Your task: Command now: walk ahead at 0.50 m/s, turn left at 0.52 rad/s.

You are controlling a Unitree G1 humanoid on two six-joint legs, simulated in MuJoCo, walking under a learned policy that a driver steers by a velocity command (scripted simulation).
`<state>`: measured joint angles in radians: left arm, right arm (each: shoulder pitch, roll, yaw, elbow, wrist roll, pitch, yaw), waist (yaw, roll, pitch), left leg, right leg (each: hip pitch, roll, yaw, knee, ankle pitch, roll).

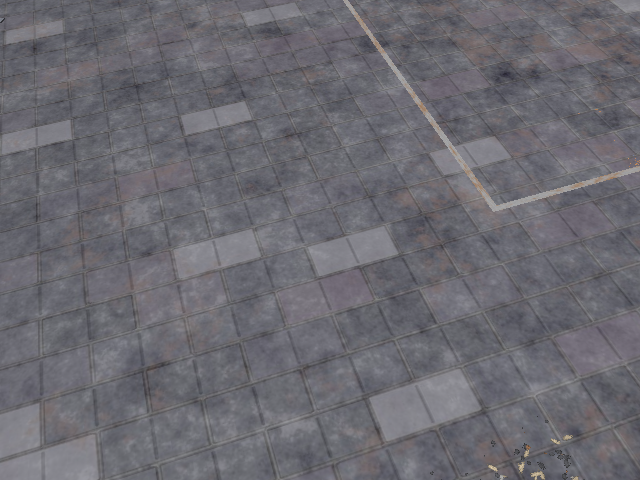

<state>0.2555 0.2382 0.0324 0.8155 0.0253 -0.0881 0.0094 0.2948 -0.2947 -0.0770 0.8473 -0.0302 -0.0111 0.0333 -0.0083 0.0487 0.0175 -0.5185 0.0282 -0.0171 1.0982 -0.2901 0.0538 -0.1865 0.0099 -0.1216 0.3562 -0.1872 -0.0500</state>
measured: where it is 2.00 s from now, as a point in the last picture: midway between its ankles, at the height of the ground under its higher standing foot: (264, 442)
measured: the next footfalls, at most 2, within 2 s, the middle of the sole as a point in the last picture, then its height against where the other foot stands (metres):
left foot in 0.32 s outside the picture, level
right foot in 0.88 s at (303, 411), level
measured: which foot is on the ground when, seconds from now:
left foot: up 0.00-0.30, down 0.32-0.88, up 0.90-1.00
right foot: down 0.00-0.32, up 0.34-0.86, down 0.88-1.00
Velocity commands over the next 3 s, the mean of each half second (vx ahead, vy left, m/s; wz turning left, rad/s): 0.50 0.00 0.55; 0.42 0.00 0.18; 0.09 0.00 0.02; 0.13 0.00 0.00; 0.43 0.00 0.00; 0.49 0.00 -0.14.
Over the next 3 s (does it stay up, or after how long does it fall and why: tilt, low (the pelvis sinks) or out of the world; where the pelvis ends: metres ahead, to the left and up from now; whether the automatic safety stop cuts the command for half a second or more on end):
stays up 1.10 0.34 -0.02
